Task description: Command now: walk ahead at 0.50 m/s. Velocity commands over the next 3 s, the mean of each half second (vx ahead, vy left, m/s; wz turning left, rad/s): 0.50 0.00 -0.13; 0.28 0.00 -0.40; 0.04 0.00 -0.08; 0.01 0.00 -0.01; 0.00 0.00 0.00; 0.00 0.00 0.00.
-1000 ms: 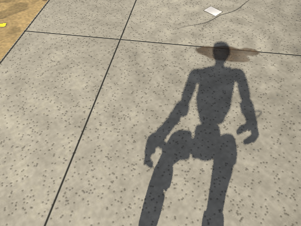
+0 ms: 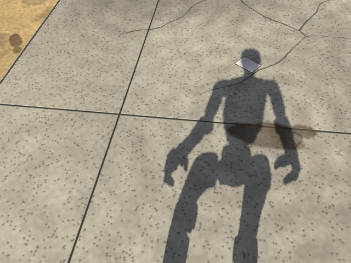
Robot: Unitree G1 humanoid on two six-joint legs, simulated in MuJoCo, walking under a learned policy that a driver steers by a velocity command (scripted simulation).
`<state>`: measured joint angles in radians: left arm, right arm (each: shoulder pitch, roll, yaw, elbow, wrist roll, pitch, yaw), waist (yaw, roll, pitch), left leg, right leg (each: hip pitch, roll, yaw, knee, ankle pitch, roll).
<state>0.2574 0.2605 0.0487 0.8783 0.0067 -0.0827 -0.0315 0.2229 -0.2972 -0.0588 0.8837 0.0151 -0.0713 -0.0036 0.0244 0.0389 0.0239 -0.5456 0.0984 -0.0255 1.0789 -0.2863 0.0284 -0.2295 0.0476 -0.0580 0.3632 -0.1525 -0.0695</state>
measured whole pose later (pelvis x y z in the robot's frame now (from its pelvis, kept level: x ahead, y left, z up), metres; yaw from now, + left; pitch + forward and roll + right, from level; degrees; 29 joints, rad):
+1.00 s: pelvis +0.48 -0.01 -0.01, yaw -17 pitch +2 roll +1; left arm 0.12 0.26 0.06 0.76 0.02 -0.02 -0.02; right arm 0.09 -0.30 -0.07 0.89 0.01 -0.01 -0.03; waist 0.01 0.03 0.08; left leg -0.48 0.06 -0.01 1.14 -0.49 -0.04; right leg -0.42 0.06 -0.04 0.48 -0.10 -0.09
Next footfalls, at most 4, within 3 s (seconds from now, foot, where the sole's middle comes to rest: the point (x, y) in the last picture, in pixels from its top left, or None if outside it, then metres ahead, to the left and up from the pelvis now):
0.34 left None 0.37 0.16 -0.78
0.82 right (223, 237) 0.59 -0.11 -0.78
1.22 left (162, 228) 0.62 0.13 -0.78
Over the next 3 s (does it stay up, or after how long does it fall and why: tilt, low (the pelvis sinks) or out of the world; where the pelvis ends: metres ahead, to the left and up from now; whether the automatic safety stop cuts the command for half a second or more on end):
stays up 0.57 0.02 -0.01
